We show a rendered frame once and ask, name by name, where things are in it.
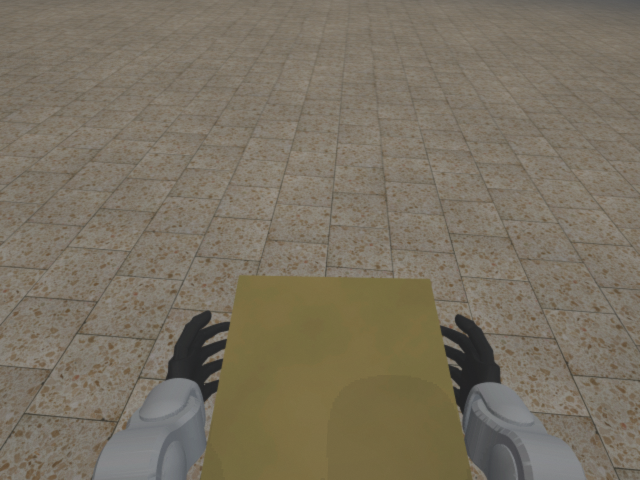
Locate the carton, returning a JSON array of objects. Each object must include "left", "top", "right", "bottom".
[{"left": 200, "top": 275, "right": 473, "bottom": 480}]

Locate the robot right hand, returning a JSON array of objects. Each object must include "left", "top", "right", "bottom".
[{"left": 440, "top": 314, "right": 501, "bottom": 414}]

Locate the left robot forearm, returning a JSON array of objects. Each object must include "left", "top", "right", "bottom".
[{"left": 92, "top": 378, "right": 207, "bottom": 480}]

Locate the right robot forearm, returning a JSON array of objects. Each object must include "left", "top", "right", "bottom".
[{"left": 462, "top": 382, "right": 586, "bottom": 480}]

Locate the robot left hand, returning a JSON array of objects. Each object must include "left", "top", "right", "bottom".
[{"left": 165, "top": 310, "right": 230, "bottom": 402}]

